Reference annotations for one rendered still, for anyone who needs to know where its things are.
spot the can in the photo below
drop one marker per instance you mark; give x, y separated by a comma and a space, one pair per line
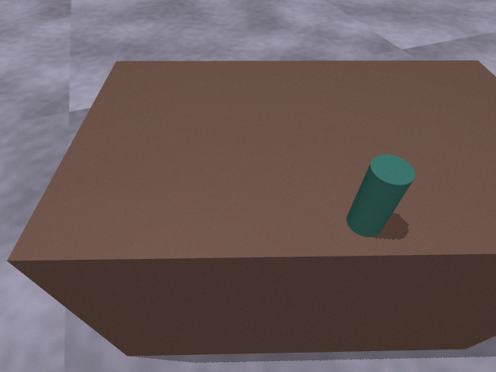
387, 179

